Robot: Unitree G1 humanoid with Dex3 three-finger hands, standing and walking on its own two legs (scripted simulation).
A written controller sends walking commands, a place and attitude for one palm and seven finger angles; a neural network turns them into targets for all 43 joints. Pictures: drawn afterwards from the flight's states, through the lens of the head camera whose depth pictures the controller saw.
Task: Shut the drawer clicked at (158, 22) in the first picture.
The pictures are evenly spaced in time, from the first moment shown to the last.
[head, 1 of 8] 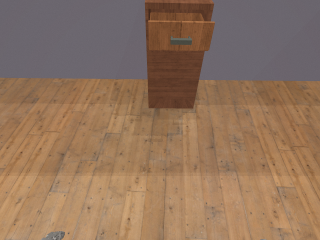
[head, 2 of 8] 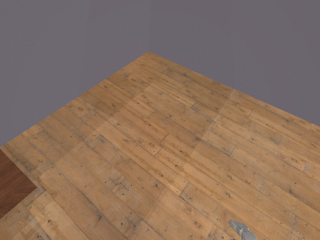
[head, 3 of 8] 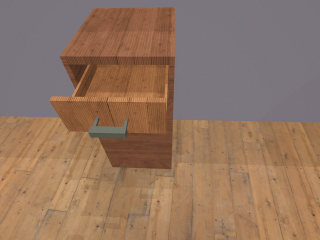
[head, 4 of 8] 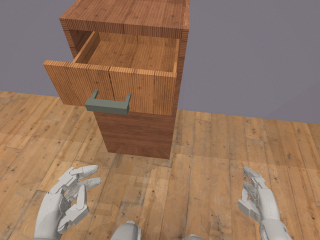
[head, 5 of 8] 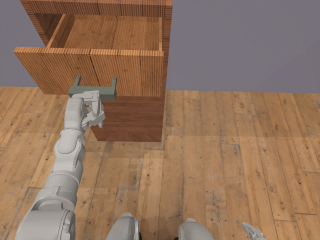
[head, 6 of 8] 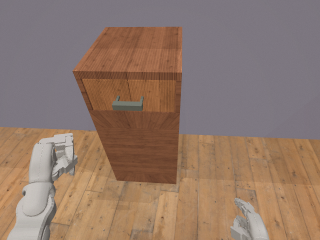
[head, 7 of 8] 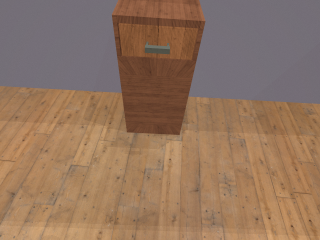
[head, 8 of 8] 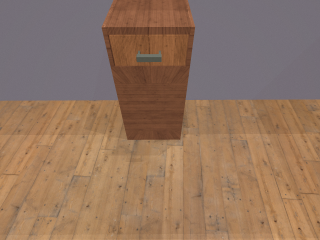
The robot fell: no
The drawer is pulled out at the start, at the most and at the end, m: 0.19 0.19 0.00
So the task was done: yes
